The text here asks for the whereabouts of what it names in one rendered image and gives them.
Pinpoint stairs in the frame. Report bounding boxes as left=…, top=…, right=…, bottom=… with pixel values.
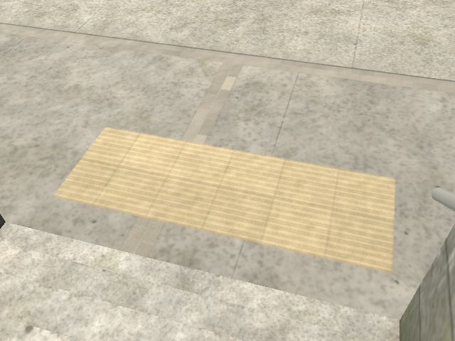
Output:
left=0, top=222, right=400, bottom=341

